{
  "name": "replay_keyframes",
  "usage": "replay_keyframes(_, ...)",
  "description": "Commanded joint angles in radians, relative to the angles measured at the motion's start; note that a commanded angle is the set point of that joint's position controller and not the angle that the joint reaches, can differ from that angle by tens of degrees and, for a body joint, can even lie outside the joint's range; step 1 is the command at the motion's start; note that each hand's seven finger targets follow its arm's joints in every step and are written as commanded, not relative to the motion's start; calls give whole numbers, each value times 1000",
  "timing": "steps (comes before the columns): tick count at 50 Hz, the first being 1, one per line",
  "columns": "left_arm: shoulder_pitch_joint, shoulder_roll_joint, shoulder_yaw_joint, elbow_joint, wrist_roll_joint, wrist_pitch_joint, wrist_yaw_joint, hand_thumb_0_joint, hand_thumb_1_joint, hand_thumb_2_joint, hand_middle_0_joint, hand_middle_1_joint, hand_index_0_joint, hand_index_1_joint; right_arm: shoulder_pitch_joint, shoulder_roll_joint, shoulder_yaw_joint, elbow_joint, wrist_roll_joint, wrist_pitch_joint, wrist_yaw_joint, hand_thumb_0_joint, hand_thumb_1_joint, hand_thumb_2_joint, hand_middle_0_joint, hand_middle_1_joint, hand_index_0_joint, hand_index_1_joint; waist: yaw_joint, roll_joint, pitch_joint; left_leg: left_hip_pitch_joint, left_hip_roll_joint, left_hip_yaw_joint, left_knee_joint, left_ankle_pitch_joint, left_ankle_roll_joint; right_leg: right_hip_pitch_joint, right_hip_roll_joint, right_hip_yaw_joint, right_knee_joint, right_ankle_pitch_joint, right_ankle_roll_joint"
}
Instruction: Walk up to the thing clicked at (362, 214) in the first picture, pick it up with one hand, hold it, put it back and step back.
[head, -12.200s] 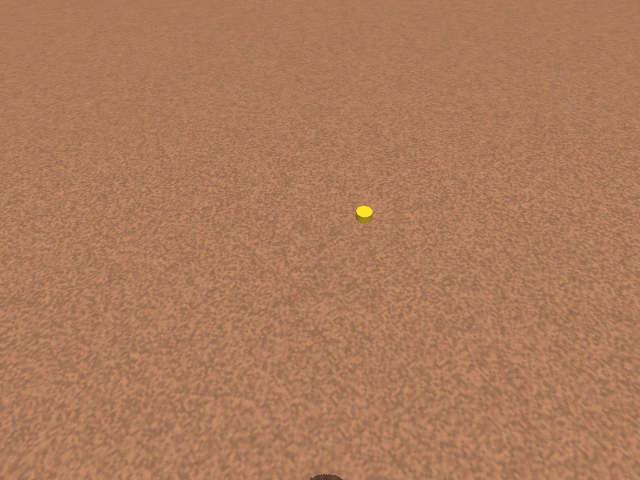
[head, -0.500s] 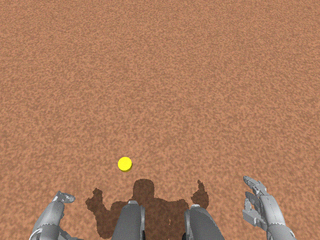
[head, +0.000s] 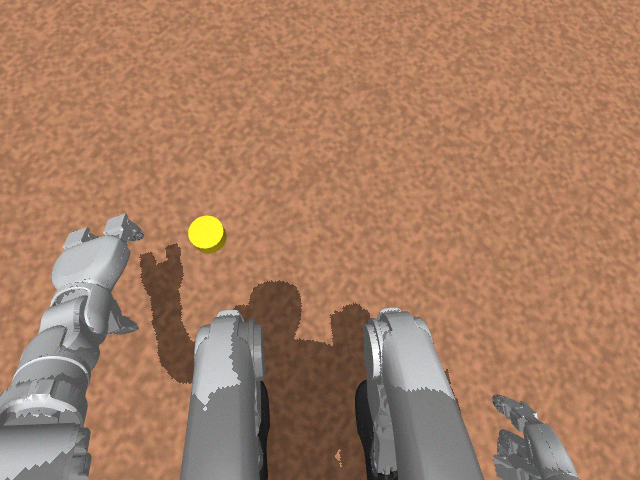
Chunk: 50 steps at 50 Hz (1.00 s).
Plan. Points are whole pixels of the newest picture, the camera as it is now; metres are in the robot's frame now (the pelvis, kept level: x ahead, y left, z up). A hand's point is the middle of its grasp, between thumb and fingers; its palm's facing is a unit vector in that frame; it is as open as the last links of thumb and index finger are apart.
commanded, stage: rise first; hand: left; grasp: from above
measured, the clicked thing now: (207, 234) +0.53 +0.24 -0.41
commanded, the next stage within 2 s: none
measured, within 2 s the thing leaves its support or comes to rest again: neither
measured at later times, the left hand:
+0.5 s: hand (148, 260) +0.42 +0.29 -0.23, palm faces -0.47 -0.03 -0.88, open 14.1 cm
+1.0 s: hand (164, 248) +0.46 +0.28 -0.27, palm faces -0.46 -0.05 -0.89, open 14.0 cm
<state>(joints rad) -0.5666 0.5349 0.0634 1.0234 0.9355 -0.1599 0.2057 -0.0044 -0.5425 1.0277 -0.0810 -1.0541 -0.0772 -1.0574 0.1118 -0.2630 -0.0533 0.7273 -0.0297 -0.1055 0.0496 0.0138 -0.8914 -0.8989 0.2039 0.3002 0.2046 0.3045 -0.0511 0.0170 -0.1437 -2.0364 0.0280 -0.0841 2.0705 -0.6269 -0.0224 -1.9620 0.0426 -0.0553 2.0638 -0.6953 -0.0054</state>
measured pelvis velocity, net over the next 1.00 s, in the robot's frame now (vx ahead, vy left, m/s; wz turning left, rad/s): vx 0.01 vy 0.01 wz -0.09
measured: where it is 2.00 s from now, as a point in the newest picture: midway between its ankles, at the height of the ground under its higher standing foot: (315, 456)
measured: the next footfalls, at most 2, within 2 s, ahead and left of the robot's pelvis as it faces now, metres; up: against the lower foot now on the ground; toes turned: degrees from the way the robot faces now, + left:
none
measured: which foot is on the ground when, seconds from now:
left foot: down 0.00-1.00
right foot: down 0.00-1.00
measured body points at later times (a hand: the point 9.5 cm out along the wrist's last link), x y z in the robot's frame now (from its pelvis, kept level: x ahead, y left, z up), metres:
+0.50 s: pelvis +0.00 +0.01 -0.07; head +0.22 +0.06 +0.32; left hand +0.45 +0.29 -0.18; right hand +0.08 -0.26 -0.19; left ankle +0.10 +0.13 -0.39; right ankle +0.08 -0.11 -0.39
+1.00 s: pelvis +0.01 +0.01 -0.09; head +0.25 +0.06 +0.28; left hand +0.48 +0.28 -0.22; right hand +0.06 -0.26 -0.21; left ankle +0.10 +0.13 -0.39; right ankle +0.08 -0.11 -0.39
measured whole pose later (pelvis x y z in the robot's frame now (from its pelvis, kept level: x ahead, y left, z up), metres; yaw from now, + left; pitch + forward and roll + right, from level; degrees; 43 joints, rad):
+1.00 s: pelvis +0.01 +0.01 -0.09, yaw -5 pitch +34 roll -7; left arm -0.89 0.69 0.10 1.41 1.23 -0.20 0.42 0.00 -0.51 0.99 -0.10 -1.00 -0.10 -1.00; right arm 0.10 -0.24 0.04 0.77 -0.14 -0.04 0.11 0.01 -0.90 -0.90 0.20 0.30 0.20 0.30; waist -0.18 -0.02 -0.05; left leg -2.31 0.04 -0.14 2.38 -0.68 -0.01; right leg -2.21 0.07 -0.10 2.33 -0.73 0.02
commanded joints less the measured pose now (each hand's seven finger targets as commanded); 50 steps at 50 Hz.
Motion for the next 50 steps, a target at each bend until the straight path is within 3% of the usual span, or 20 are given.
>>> replay_keyframes(1,-319,290,56,-102,66,-37,78,0,-558,1042,-71,-1034,-66,-1039,119,-187,-66,-68,-12,-8,-5,0,-898,-904,200,300,200,300,-18,68,-653,413,-33,72,-169,35,48,271,14,-5,-283,49,-28)
replay_keyframes(3,-318,323,68,-27,97,-37,99,0,-551,1036,-69,-1027,-68,-1029,121,-191,-59,-50,-20,6,-4,0,-898,-903,200,300,200,300,-22,66,-595,369,-34,68,-154,8,50,231,15,-17,-256,23,-28)
replay_keyframes(5,-356,337,67,-12,124,-39,116,0,-556,1040,-71,-1010,-64,-1017,122,-187,-56,-42,-26,18,-3,0,-897,-904,200,300,200,300,-22,84,-597,381,-32,58,-151,-14,48,183,16,-31,-230,6,-35)
replay_keyframes(9,-421,332,40,36,177,-40,141,0,-551,1033,-73,-992,-67,-999,133,-195,-47,-22,-37,33,2,0,-896,-903,200,300,200,300,-47,143,-589,373,-33,50,-125,-13,46,117,16,-51,-175,32,-41)
replay_keyframes(13,-493,338,27,65,219,-48,163,0,-545,1023,-72,-982,-68,-986,148,-200,-41,-5,-46,40,8,0,-895,-902,200,300,200,300,-65,189,-597,394,-28,34,-101,24,41,60,15,-67,-122,86,-46)
replay_keyframes(17,-485,318,7,150,262,-48,184,0,-543,1016,-73,-978,-71,-980,156,-199,-34,8,-57,47,15,0,-896,-902,200,300,200,300,-76,189,-577,387,-24,32,-70,73,40,37,16,-77,-89,136,-45)
replay_keyframes(22,-530,335,16,179,298,-59,210,0,-530,999,-65,-994,-74,-985,166,-213,-30,19,-71,52,29,0,-894,-901,200,300,200,300,-81,214,-608,386,-18,27,-32,112,37,15,16,-85,-45,176,-42)
replay_keyframes(25,-570,336,17,208,298,-63,227,0,-532,998,-72,-999,-79,-991,166,-208,-21,16,-80,52,34,0,-898,-903,200,300,200,300,-103,185,-578,330,-19,30,-8,78,47,8,19,-87,-49,152,-37)
replay_keyframes(34,-625,389,56,221,302,-57,268,0,-530,991,-74,-1007,-83,-998,174,-200,0,25,-103,47,43,0,-901,-903,200,300,200,300,-108,219,-627,301,-17,44,49,98,50,37,27,-85,-21,174,-33)
replay_keyframes(37,-624,383,51,232,298,-53,270,0,-535,993,-83,-1003,-88,-998,185,-196,4,29,-108,49,46,0,-902,-904,200,300,200,300,-121,193,-617,266,-14,48,72,111,57,68,29,-81,-26,201,-26)
replay_keyframes(39,-606,401,67,253,293,-48,273,0,-521,979,-80,-1018,-93,-1005,181,-196,7,32,-109,50,46,0,-902,-904,200,300,200,300,-108,191,-615,259,-14,47,77,119,57,68,31,-81,-21,205,-26)
replay_keyframes(43,-587,393,55,270,293,-41,268,0,-518,977,-83,-1011,-95,-998,182,-194,16,30,-113,53,50,0,-901,-902,200,300,200,300,-118,207,-599,253,-10,41,89,133,56,73,34,-88,-5,225,-27)
replay_keyframes(46,-581,408,71,267,287,-39,264,0,-523,982,-82,-1010,-93,-999,191,-201,17,29,-113,57,54,0,-901,-902,200,300,200,300,-116,202,-614,261,-7,34,97,152,55,80,38,-95,7,241,-26)
replay_keyframes(50,-588,402,54,266,286,-41,254,0,-540,997,-76,-1022,-83,-1014,195,-205,25,28,-114,61,58,0,-902,-903,200,300,200,300,-130,215,-602,261,-4,28,105,170,55,80,42,-100,14,263,-26)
